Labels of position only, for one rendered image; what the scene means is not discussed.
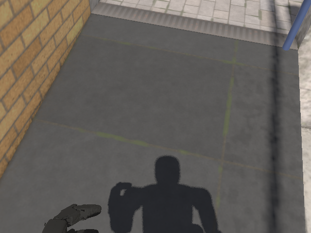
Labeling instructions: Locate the robot left hand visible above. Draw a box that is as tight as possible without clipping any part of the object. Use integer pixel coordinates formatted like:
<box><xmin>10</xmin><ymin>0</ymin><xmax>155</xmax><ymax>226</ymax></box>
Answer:
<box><xmin>42</xmin><ymin>204</ymin><xmax>102</xmax><ymax>233</ymax></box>

